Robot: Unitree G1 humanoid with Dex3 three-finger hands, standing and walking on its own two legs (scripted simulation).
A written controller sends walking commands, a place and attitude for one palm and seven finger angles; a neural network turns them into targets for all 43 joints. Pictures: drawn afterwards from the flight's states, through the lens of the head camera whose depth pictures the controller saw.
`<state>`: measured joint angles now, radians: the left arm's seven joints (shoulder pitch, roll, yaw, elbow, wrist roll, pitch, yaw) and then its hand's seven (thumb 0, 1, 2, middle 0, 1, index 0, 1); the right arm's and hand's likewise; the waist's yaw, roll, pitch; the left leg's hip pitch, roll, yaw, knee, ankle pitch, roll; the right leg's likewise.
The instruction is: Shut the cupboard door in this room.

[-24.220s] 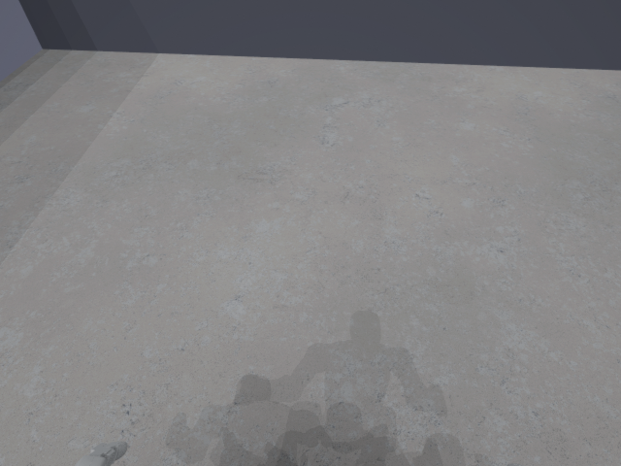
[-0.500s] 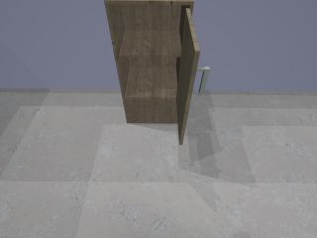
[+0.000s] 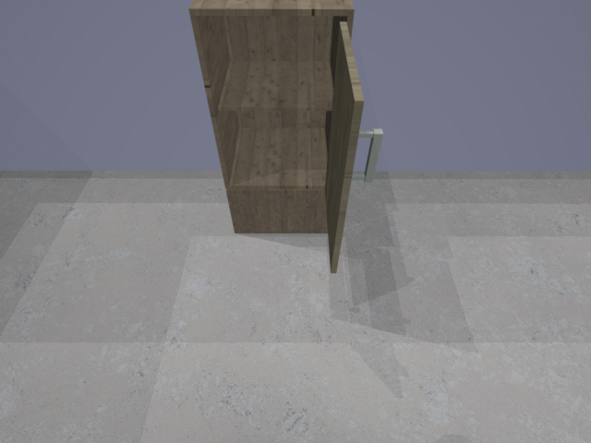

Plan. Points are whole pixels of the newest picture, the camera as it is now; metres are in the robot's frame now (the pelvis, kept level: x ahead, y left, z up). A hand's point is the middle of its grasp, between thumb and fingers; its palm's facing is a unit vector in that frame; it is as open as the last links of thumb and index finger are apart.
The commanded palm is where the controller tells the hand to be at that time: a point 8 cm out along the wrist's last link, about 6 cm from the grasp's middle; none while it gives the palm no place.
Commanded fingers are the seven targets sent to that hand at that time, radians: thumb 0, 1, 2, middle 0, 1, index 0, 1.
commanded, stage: turn or walk to find it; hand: left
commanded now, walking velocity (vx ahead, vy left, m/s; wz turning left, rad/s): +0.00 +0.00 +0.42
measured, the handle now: (364, 157) +0.72 -0.10 -0.05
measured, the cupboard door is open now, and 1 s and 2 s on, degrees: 90 90 90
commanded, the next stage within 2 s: stand and wait in 0.10 s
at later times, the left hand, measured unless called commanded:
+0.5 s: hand out of the picture +0.05 +0.22 -0.16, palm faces +0.04 -0.96 -0.28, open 7.4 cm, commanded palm none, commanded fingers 0.00 0.90 0.90 -0.20 -0.30 -0.20 -0.30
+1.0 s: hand out of the picture +0.05 +0.23 -0.16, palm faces +0.07 -0.95 -0.30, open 7.4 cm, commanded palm none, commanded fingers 0.00 0.90 0.90 -0.20 -0.30 -0.20 -0.30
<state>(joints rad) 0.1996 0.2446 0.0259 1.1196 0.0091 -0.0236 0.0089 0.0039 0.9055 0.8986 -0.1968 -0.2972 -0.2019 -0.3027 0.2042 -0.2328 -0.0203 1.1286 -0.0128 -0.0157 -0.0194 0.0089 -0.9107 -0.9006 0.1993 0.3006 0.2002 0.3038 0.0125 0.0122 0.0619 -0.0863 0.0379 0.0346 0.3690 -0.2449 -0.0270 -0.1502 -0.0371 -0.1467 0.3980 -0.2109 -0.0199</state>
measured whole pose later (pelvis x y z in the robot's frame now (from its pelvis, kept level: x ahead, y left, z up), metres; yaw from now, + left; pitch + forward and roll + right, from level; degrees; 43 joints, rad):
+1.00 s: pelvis +0.01 +0.00 +0.00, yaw +3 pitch -2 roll +0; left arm 0.15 0.29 0.02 1.10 0.01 0.00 0.00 0.00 0.90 0.90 -0.20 -0.30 -0.20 -0.30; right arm 0.15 -0.27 0.00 1.10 -0.01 0.00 -0.01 0.01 -0.91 -0.90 0.20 0.30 0.20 0.30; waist 0.02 0.01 0.07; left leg -0.11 0.02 -0.01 0.39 -0.25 -0.03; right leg -0.14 -0.06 -0.19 0.41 -0.23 -0.01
